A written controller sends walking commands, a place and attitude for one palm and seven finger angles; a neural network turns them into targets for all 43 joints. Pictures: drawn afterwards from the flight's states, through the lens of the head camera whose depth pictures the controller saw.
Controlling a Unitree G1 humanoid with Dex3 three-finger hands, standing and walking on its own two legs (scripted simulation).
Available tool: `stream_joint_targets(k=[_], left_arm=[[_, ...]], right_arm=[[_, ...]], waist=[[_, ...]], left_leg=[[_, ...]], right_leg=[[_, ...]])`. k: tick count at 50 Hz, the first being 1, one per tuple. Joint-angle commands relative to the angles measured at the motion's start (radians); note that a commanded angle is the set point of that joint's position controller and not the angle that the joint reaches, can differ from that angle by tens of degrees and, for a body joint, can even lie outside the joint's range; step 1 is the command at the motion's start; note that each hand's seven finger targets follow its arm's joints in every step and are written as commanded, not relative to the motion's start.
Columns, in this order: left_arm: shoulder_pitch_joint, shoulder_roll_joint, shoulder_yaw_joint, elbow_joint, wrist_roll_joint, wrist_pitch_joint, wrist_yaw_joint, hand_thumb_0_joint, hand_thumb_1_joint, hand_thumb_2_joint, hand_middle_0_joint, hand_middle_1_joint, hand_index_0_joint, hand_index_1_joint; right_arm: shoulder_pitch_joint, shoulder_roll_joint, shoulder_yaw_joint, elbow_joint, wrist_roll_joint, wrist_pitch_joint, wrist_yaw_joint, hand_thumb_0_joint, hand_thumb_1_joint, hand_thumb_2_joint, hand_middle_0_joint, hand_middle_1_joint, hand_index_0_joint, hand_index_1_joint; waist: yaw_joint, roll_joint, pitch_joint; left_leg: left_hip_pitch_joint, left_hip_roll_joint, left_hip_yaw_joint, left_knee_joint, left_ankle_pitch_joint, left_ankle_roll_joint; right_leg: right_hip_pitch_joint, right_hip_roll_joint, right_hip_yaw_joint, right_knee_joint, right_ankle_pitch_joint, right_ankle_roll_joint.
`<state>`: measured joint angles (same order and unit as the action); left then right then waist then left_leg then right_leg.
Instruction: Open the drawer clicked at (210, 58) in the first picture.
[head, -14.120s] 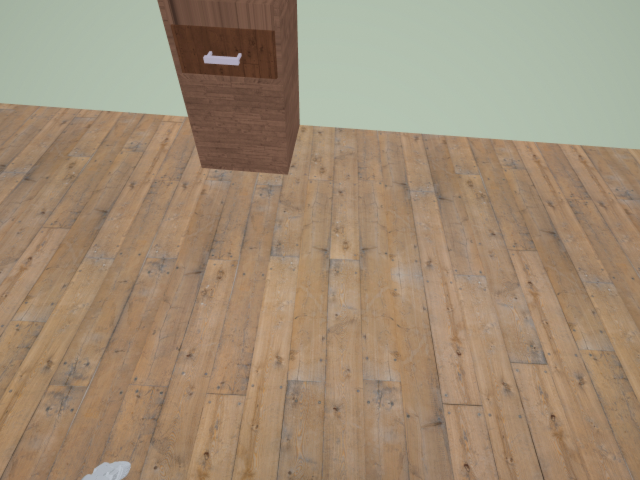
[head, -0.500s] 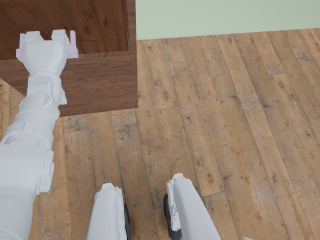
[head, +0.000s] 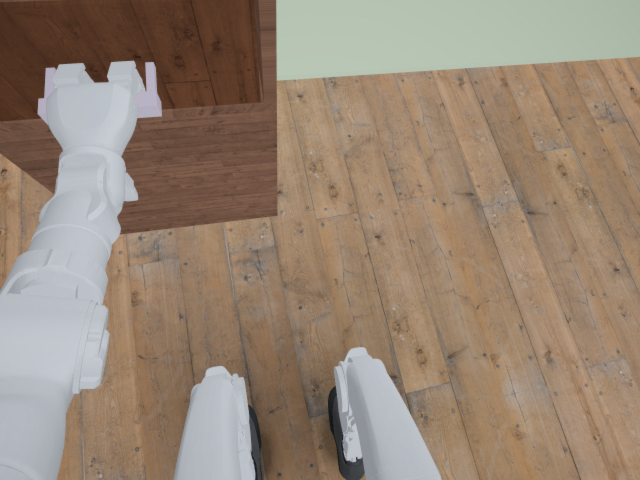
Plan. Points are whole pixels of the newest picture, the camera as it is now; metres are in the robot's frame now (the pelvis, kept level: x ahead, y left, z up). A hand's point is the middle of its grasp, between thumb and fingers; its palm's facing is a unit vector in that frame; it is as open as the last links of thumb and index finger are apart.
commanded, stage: close the thumb around the handle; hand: left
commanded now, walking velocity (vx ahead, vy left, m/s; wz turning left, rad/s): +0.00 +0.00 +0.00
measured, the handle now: (102, 91) +0.60 +0.22 -0.01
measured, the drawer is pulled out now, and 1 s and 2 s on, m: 0.00 0.00 0.03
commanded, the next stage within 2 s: pull the drawer open in 0.52 s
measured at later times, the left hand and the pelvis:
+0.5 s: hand (114, 140) +0.54 +0.21 -0.04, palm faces -0.03 -0.02 -1.00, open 5.6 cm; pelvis +0.00 +0.00 +0.00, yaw +0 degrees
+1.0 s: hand (114, 144) +0.53 +0.21 -0.04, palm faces -0.05 -0.03 -1.00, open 5.7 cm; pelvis +0.01 +0.00 +0.01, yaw +0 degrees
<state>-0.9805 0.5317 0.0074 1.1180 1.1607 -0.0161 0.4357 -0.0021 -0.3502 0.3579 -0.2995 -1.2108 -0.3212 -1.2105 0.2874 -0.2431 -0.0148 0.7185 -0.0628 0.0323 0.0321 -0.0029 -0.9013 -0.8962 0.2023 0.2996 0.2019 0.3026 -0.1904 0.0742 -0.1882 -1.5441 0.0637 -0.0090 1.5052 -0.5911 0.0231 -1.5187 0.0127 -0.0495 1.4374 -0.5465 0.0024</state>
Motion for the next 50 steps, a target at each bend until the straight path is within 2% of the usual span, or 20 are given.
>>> stream_joint_targets(k=[1,6,7,9,10,14,16,19,23,25,27,30,34,35,37,39,40,43,47,50], left_arm=[[-0.363,0.178,0.023,-0.132,-0.005,0.007,0.049,0.0,0.06,0.54,-0.34,-1.26,-0.34,-1.26],[-0.357,0.215,0.053,-0.166,-0.004,0.004,0.056,0.0,0.34,0.66,-0.36,-1.29,-0.36,-1.29],[-0.343,0.179,0.029,-0.15,-0.002,0.007,0.055,0.0,0.396,0.684,-0.364,-1.296,-0.364,-1.296],[-0.351,0.194,0.04,-0.134,-0.007,0.008,0.056,0.0,0.508,0.732,-0.372,-1.308,-0.372,-1.308],[-0.358,0.201,0.041,-0.146,-0.009,0.007,0.057,0.0,0.564,0.756,-0.376,-1.314,-0.376,-1.314],[-0.339,0.238,0.069,-0.145,-0.01,0.004,0.053,0.0,0.788,0.852,-0.392,-1.338,-0.392,-1.338],[-0.311,0.219,0.06,-0.141,-0.008,0.004,0.053,0.0,0.9,0.9,-0.4,-1.35,-0.4,-1.35],[-0.323,0.193,0.042,-0.135,-0.012,0.003,0.053,0.0,0.9,0.9,-0.4,-1.35,-0.4,-1.35],[-0.328,0.209,0.044,-0.122,-0.005,0.008,0.054,0.0,0.9,0.9,-0.4,-1.35,-0.4,-1.35],[-0.349,0.21,0.043,-0.136,-0.001,0.006,0.057,0.0,0.9,0.9,-0.4,-1.35,-0.4,-1.35],[-0.359,0.188,0.026,-0.108,-0.003,0.018,0.06,0.0,0.9,0.9,-0.4,-1.35,-0.4,-1.35],[-0.387,0.214,0.037,-0.124,-0.003,0.02,0.057,0.0,0.9,0.9,-0.4,-1.35,-0.4,-1.35],[-0.311,0.165,0.021,-0.109,-0.012,0.027,0.044,0.0,0.9,0.9,-0.4,-1.35,-0.4,-1.35],[-0.299,0.168,0.025,-0.133,-0.018,0.022,0.041,0.0,0.9,0.9,-0.4,-1.35,-0.4,-1.35],[-0.229,0.171,0.039,-0.136,-0.021,0.021,0.035,0.0,0.9,0.9,-0.4,-1.35,-0.4,-1.35],[-0.21,0.141,0.028,-0.166,-0.029,0.01,0.029,0.0,0.9,0.9,-0.4,-1.35,-0.4,-1.35],[-0.185,0.155,0.039,-0.168,-0.028,0.007,0.028,0.0,0.9,0.9,-0.4,-1.35,-0.4,-1.35],[-0.144,0.151,0.04,-0.168,-0.028,0.002,0.029,0.0,0.9,0.9,-0.4,-1.35,-0.4,-1.35],[-0.11,0.159,0.058,-0.188,-0.024,-0.01,0.043,0.0,0.9,0.9,-0.4,-1.35,-0.4,-1.35],[-0.064,0.128,0.055,-0.203,-0.028,-0.016,0.055,0.0,0.9,0.9,-0.4,-1.35,-0.4,-1.35]], right_arm=[[0.212,-0.183,-0.068,-0.017,-0.001,-0.002,-0.015,0.0,-0.9,-0.9,0.2,0.3,0.2,0.3],[0.211,-0.184,-0.068,-0.02,-0.004,0.001,-0.014,0.0,-0.9,-0.9,0.2,0.3,0.2,0.3],[0.209,-0.18,-0.071,-0.02,-0.003,0.001,-0.013,0.0,-0.9,-0.9,0.2,0.3,0.2,0.3],[0.207,-0.182,-0.067,-0.015,-0.004,0.002,-0.013,0.0,-0.9,-0.9,0.2,0.3,0.2,0.3],[0.207,-0.183,-0.067,-0.017,-0.004,0.0,-0.014,0.0,-0.9,-0.9,0.2,0.3,0.2,0.3],[0.204,-0.184,-0.063,-0.018,-0.004,0.002,-0.016,0.0,-0.9,-0.9,0.2,0.3,0.2,0.3],[0.201,-0.183,-0.066,-0.023,-0.002,0.004,-0.014,0.0,-0.9,-0.9,0.2,0.3,0.2,0.3],[0.2,-0.178,-0.067,-0.021,-0.002,0.002,-0.013,0.0,-0.9,-0.9,0.2,0.3,0.2,0.3],[0.198,-0.182,-0.065,-0.025,0.0,0.002,-0.017,0.0,-0.9,-0.9,0.2,0.3,0.2,0.3],[0.202,-0.185,-0.067,-0.024,0.0,0.001,-0.017,0.0,-0.9,-0.9,0.2,0.3,0.2,0.3],[0.202,-0.184,-0.067,-0.019,0.001,0.0,-0.016,0.0,-0.9,-0.9,0.2,0.3,0.2,0.3],[0.207,-0.185,-0.064,-0.02,0.0,0.0,-0.018,0.0,-0.9,-0.9,0.2,0.3,0.2,0.3],[0.198,-0.181,-0.068,-0.026,0.002,0.002,-0.016,0.0,-0.9,-0.9,0.2,0.3,0.2,0.3],[0.198,-0.181,-0.067,-0.03,0.003,0.002,-0.016,0.0,-0.9,-0.9,0.2,0.3,0.2,0.3],[0.192,-0.18,-0.068,-0.037,0.004,0.007,-0.014,0.0,-0.9,-0.9,0.2,0.3,0.2,0.3],[0.188,-0.173,-0.07,-0.04,0.005,0.006,-0.014,0.0,-0.9,-0.9,0.2,0.3,0.2,0.3],[0.186,-0.176,-0.07,-0.042,0.006,0.007,-0.015,0.0,-0.9,-0.9,0.2,0.3,0.2,0.3],[0.183,-0.174,-0.071,-0.04,0.007,0.008,-0.017,0.0,-0.9,-0.9,0.2,0.3,0.2,0.3],[0.183,-0.173,-0.074,-0.035,0.004,0.009,-0.018,0.0,-0.9,-0.9,0.2,0.3,0.2,0.3],[0.185,-0.171,-0.081,-0.036,0.001,0.012,-0.013,0.0,-0.9,-0.9,0.2,0.3,0.2,0.3]], waist=[[-0.033,0.092,-0.574],[-0.01,0.127,-0.63],[-0.018,0.116,-0.611],[-0.023,0.091,-0.584],[-0.022,0.11,-0.591],[-0.011,0.081,-0.604],[-0.004,0.093,-0.605],[-0.017,0.078,-0.591],[-0.02,0.06,-0.572],[-0.017,0.099,-0.601],[-0.035,0.08,-0.572],[-0.032,0.09,-0.594],[-0.015,0.09,-0.597],[-0.005,0.111,-0.605],[0.017,0.088,-0.617],[0.018,0.086,-0.624],[0.029,0.075,-0.617],[0.029,0.044,-0.583],[0.042,0.039,-0.586],[0.053,0.048,-0.604]], left_leg=[[0.469,-0.035,-0.041,-0.164,0.358,0.023],[0.503,-0.037,-0.037,-0.166,0.399,0.019],[0.507,-0.036,-0.039,-0.168,0.401,0.019],[0.475,-0.036,-0.036,-0.167,0.378,0.021],[0.473,-0.038,-0.031,-0.165,0.378,0.023],[0.455,-0.039,-0.028,-0.162,0.386,0.024],[0.461,-0.041,-0.023,-0.162,0.393,0.022],[0.451,-0.041,-0.022,-0.161,0.382,0.025],[0.417,-0.043,-0.018,-0.158,0.351,0.027],[0.451,-0.043,-0.025,-0.16,0.37,0.023],[0.44,-0.042,-0.025,-0.157,0.356,0.026],[0.447,-0.042,-0.027,-0.157,0.363,0.025],[0.476,-0.042,-0.031,-0.17,0.369,0.02],[0.485,-0.041,-0.025,-0.172,0.377,0.02],[0.496,-0.041,-0.026,-0.182,0.388,0.018],[0.504,-0.039,-0.024,-0.184,0.403,0.018],[0.496,-0.04,-0.021,-0.185,0.395,0.018],[0.474,-0.04,-0.013,-0.189,0.393,0.021],[0.483,-0.039,-0.01,-0.188,0.432,0.02],[0.526,-0.039,-0.012,-0.193,0.485,0.016]], right_leg=[[0.29,0.041,-0.021,-0.171,0.265,-0.039],[0.322,0.039,-0.018,-0.164,0.303,-0.041],[0.313,0.041,-0.021,-0.168,0.303,-0.042],[0.321,0.039,-0.018,-0.169,0.294,-0.04],[0.325,0.039,-0.015,-0.17,0.301,-0.039],[0.363,0.038,-0.011,-0.163,0.326,-0.039],[0.362,0.039,-0.01,-0.167,0.331,-0.04],[0.359,0.039,-0.009,-0.17,0.327,-0.037],[0.362,0.04,-0.006,-0.172,0.307,-0.036],[0.342,0.038,-0.011,-0.164,0.31,-0.039],[0.322,0.039,-0.013,-0.171,0.292,-0.036],[0.335,0.039,-0.012,-0.167,0.301,-0.036],[0.328,0.04,-0.016,-0.169,0.297,-0.039],[0.337,0.038,-0.016,-0.169,0.304,-0.039],[0.364,0.041,-0.016,-0.17,0.317,-0.04],[0.376,0.038,-0.013,-0.17,0.339,-0.039],[0.385,0.038,-0.012,-0.172,0.334,-0.039],[0.405,0.039,-0.007,-0.18,0.353,-0.038],[0.421,0.037,-0.003,-0.173,0.397,-0.037],[0.43,0.036,-0.005,-0.172,0.44,-0.039]])
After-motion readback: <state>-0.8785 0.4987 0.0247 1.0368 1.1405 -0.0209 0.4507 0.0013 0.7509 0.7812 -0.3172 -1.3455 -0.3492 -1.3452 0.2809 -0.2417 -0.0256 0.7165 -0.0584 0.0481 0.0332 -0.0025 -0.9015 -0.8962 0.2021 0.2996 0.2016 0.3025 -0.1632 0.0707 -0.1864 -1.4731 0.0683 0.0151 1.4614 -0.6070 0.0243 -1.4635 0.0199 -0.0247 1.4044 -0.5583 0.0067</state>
